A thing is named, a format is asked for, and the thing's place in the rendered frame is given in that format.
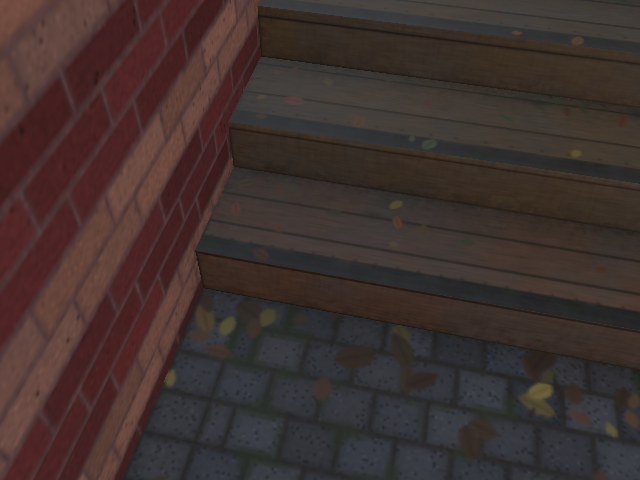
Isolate stairs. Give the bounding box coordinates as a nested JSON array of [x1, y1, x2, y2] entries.
[[195, 0, 640, 370]]

